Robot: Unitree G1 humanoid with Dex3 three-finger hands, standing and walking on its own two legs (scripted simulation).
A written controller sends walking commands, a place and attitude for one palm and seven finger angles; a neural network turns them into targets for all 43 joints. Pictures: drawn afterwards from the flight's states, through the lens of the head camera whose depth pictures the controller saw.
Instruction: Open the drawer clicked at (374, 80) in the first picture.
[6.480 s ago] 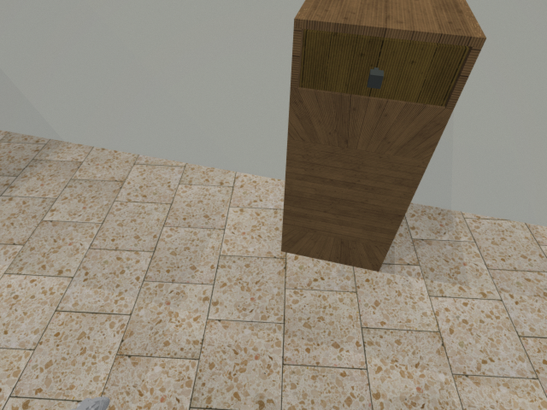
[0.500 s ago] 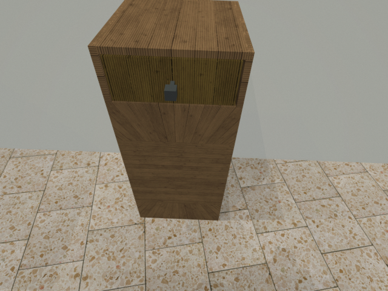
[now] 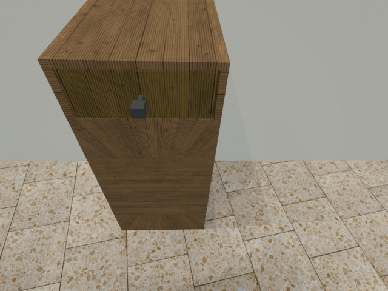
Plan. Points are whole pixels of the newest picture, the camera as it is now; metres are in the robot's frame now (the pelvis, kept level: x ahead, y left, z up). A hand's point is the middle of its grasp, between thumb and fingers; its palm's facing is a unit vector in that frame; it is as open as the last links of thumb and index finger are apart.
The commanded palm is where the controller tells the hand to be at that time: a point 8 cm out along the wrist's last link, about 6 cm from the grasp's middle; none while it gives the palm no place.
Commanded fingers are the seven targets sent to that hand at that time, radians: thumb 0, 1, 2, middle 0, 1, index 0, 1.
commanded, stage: come to a stop and stand still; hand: left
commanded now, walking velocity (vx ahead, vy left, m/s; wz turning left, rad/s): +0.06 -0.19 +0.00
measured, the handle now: (139, 105) +0.52 +0.16 +0.10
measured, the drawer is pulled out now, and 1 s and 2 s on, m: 0.00 0.00 0.00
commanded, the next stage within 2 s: look again from close up in 1.46 s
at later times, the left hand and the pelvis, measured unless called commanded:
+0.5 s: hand out of the picture +0.07 +0.12 -0.18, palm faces +0.13 -0.97 -0.21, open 7.3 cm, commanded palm none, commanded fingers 0.00 0.90 0.90 -0.20 -0.30 -0.20 -0.30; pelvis +0.03 -0.06 -0.01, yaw +3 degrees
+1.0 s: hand out of the picture -0.01 +0.15 -0.17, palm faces +0.06 -0.97 -0.22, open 7.4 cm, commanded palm none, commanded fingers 0.00 0.90 0.90 -0.20 -0.30 -0.20 -0.30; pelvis -0.01 -0.02 +0.00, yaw +1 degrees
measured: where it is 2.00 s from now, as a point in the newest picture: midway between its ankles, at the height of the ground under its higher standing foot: outside the picture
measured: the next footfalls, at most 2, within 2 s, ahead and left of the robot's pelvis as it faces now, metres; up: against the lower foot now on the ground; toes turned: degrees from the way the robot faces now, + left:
right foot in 0.10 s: +0.12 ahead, -0.18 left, +0.00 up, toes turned -7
left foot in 0.56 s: +0.07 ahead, +0.06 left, +0.00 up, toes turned -6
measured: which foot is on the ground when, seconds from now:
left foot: down 0.00-0.12, up 0.14-0.54, down 0.56-1.00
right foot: up 0.00-0.08, down 0.10-0.56, up 0.58-0.88, down 0.90-1.00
